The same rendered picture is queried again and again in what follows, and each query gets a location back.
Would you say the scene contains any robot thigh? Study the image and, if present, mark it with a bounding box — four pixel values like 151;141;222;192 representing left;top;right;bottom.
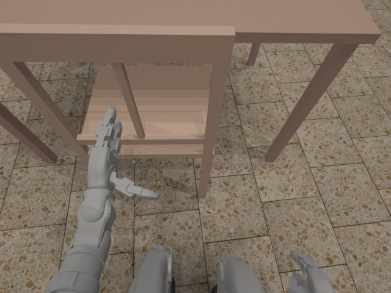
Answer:
217;258;266;293
128;250;173;293

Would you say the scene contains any robot right thigh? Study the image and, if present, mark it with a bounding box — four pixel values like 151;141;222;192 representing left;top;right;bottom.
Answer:
217;258;266;293

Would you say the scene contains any robot left thigh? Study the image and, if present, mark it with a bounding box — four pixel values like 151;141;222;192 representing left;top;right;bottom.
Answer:
128;250;173;293

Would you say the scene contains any chair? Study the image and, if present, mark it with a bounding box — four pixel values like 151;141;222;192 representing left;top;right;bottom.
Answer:
0;23;236;200

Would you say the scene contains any left robot hand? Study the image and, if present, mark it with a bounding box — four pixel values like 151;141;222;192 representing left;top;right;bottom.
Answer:
87;105;159;200

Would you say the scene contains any robot left forearm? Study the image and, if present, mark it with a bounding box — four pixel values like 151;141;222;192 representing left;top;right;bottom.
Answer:
45;187;116;293

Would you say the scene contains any table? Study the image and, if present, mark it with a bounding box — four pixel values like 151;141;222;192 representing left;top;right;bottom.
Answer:
0;0;382;164

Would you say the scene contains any right robot hand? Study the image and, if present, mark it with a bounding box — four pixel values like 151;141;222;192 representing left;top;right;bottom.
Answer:
288;250;335;293

